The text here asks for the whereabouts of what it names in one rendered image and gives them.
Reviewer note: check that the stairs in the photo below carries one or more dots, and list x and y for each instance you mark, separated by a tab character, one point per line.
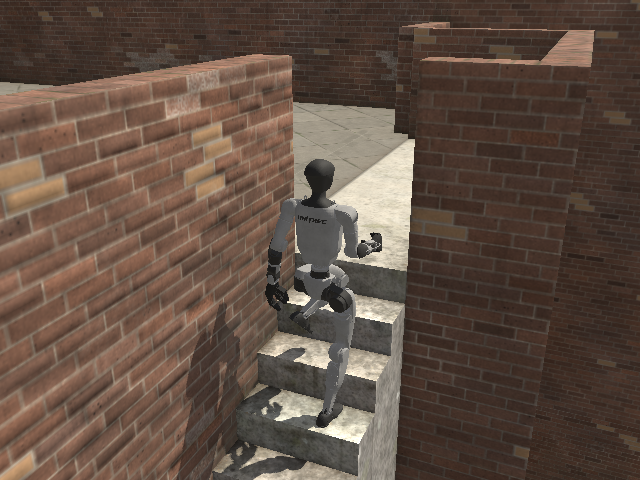
278	438

